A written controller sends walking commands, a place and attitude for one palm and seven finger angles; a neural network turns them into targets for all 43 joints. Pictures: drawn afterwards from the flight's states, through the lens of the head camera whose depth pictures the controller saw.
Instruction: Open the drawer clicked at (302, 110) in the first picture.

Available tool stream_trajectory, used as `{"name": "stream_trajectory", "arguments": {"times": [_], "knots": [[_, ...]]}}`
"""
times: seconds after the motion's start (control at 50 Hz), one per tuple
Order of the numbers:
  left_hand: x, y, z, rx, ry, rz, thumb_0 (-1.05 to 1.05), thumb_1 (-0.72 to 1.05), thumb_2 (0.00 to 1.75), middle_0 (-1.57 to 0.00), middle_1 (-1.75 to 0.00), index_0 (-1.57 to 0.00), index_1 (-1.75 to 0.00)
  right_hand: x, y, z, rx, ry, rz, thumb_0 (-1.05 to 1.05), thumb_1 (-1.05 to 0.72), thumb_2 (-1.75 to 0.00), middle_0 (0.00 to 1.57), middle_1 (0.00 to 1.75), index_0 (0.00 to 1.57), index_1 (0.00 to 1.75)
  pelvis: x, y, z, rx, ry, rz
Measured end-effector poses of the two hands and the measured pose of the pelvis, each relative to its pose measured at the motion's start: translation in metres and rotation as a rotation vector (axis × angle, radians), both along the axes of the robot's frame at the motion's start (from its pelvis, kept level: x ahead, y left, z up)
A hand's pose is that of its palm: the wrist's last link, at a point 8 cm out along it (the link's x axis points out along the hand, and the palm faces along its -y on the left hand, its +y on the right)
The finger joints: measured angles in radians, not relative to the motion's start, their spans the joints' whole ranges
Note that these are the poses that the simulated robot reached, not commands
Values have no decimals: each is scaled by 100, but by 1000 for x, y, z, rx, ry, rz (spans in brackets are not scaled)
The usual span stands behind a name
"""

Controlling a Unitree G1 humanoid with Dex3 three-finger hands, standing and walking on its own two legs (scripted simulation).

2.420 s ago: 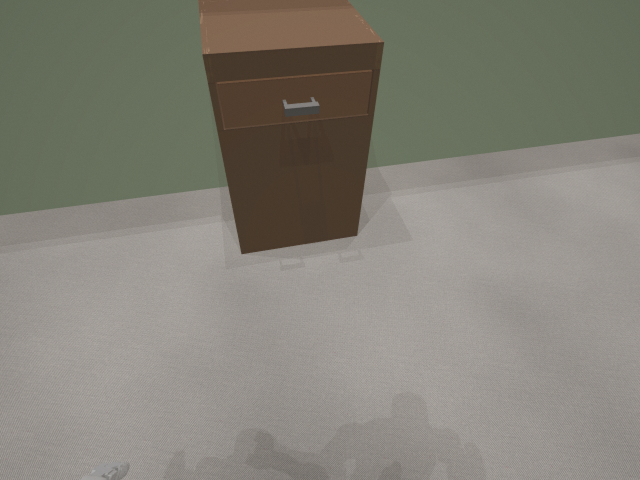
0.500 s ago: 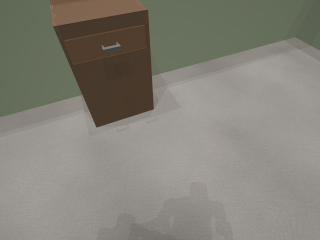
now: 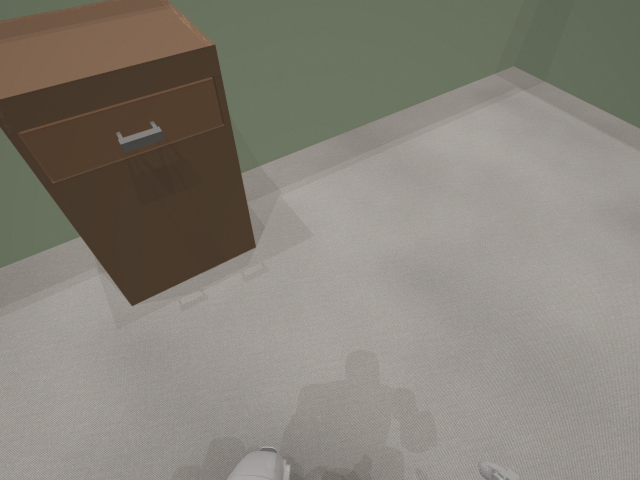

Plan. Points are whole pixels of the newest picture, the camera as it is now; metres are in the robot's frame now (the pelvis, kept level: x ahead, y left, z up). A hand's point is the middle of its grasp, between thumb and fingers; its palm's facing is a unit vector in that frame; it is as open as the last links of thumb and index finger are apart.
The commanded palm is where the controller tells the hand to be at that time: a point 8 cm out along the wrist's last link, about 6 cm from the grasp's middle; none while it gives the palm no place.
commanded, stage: walk to a spot facing it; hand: left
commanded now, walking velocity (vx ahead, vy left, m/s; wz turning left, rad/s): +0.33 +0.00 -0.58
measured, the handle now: (139, 134) +0.83 +0.58 -0.11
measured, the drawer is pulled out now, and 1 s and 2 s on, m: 0.00 0.00 0.00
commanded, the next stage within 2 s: none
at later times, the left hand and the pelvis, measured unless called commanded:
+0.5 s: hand (241, 329) +0.37 +0.20 -0.16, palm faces -0.31 -0.93 -0.18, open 7.4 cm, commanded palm none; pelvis +0.19 +0.05 +0.00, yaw -19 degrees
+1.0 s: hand (287, 278) +0.48 +0.14 -0.15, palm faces -0.49 -0.83 -0.27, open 7.3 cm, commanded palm none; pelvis +0.30 +0.01 +0.00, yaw -35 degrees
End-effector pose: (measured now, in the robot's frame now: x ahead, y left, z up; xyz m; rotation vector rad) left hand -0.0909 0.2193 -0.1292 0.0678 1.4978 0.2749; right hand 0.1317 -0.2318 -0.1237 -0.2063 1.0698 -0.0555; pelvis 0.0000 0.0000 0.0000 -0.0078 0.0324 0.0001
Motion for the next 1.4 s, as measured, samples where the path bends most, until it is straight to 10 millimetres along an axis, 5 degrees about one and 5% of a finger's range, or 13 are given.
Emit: {"name": "stream_trajectory", "arguments": {"times": [0.08,0.12,0.22,0.3,0.46,0.62,0.68,0.74,0.88,1.02,1.18,1.4], "knots": [[48,34,-23,-17,14,-40,1,91,89,-20,-30,-20,-30,48,30,-1,-10,-91,-22,1,-91,-90,20,30,20,30,40,26,-16,-11,-9,-53],[82,52,-32,-26,9,-79,1,91,89,-20,-30,-20,-30,56,40,2,-18,-123,-56,1,-91,-90,20,30,20,30,55,35,-18,-7,-27,-95],[201,84,-26,-23,-126,-218,1,91,89,-20,-30,-20,-30,27,49,12,-38,-52,-198,0,-91,-90,20,30,20,30,93,50,-4,-18,-52,-168],[299,89,-12,-18,-263,-309,1,91,89,-19,-30,-20,-30,-13,48,12,-73,71,-334,-1,-93,-90,20,30,20,30,122,59,3,-18,-51,-221],[437,49,-1,-53,-352,-482,1,92,90,-19,-30,-19,-30,-78,73,2,-36,342,-521,0,-92,-90,20,30,20,30,179,58,1,-10,-43,-312],[536,-41,-18,-116,-359,-666,1,91,89,-19,-30,-20,-30,-85,103,-17,98,539,-668,1,-91,-90,20,30,20,30,236,25,-17,-3,-31,-409],[557,-65,-27,-120,-389,-694,1,91,89,-20,-30,-20,-30,-65,92,-32,135,550,-697,1,-91,-90,20,30,20,30,255,8,-29,5,-33,-444],[563,-72,-25,-102,-362,-702,1,91,89,-20,-30,-20,-30,-22,66,-39,119,455,-708,1,-91,-90,20,30,20,30,265,1,-25,-3,-49,-472],[572,-57,-4,-28,-296,-730,1,92,89,-20,-30,-20,-30,95,-2,-25,43,122,-679,1,-91,-90,20,30,20,30,286,-1,-8,15,-31,-548],[593,-34,8,2,-288,-747,1,91,89,-20,-30,-20,-30,153,-24,-7,-4,-17,-667,0,-91,-90,20,30,20,30,307,11,-2,31,-11,-627],[619,0,-12,-21,-232,-786,1,91,89,-20,-30,-20,-30,163,-4,7,-77,-22,-728,0,-91,-90,20,30,20,30,333,42,-7,6,15,-720],[663,-2,-17,-72,-158,-949,1,91,89,-20,-30,-20,-30,93,68,24,-97,119,-931,1,-91,-90,20,30,20,30,354,62,4,-40,-8,-875]]}}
